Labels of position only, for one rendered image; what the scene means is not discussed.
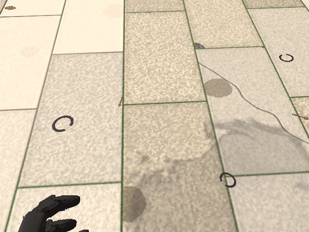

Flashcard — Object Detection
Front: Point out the left robot hand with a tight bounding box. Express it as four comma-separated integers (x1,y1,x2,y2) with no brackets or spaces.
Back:
18,195,89,232

